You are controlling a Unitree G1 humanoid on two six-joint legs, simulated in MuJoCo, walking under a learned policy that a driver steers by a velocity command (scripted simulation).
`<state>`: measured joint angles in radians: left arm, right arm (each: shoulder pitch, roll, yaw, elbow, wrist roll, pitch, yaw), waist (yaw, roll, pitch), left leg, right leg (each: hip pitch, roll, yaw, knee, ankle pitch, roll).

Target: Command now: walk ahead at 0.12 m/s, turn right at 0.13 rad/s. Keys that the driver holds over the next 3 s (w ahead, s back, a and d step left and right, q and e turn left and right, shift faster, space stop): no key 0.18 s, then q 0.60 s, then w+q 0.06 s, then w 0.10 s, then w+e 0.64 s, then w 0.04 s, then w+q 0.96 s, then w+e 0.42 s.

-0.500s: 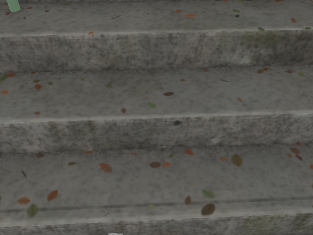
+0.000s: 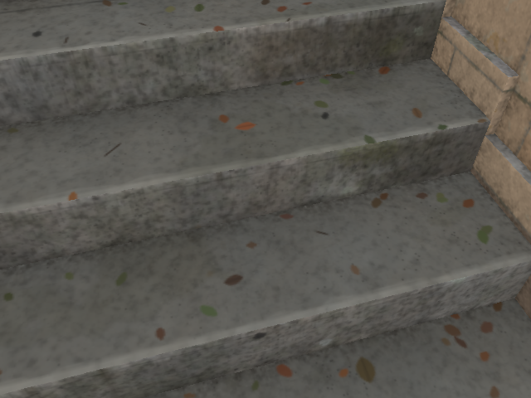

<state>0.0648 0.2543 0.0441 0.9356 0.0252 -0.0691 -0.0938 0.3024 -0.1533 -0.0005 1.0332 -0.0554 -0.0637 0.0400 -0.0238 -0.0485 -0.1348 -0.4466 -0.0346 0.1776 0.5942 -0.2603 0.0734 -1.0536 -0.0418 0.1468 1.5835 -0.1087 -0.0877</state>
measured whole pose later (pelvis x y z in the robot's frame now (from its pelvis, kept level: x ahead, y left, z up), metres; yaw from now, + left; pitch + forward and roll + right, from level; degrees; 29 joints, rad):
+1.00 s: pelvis +0.05 +0.03 +0.02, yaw +20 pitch +7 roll -2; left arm 0.17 0.26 0.06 0.80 0.06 -0.04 0.02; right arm 0.35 -0.18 0.00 0.85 -0.03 -0.09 0.04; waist -0.04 0.00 -0.14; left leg -0.36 -0.10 -0.12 0.54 -0.30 0.12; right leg -0.85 0.00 0.00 1.63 -0.24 0.05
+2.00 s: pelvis +0.56 +0.04 +0.24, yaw +8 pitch +7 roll +4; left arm 0.39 0.21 -0.01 1.08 0.07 -0.09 -0.14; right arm 0.02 -0.14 0.03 0.78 -0.05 0.01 0.07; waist -0.03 -0.10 -0.15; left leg -0.85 -0.07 0.19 1.17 -0.46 0.13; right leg -0.22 -0.03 0.02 0.71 0.05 -0.13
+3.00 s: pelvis +1.06 +0.23 +0.52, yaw +25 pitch +9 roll +3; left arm 0.64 0.00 -0.05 1.21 0.05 -0.13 -0.12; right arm -0.27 -0.06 0.09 0.73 -0.05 0.02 0.09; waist 0.13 -0.05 -0.15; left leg -1.09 0.07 0.12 1.35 -0.44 0.15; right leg -0.01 -0.14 -0.07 0.19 -0.25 -0.01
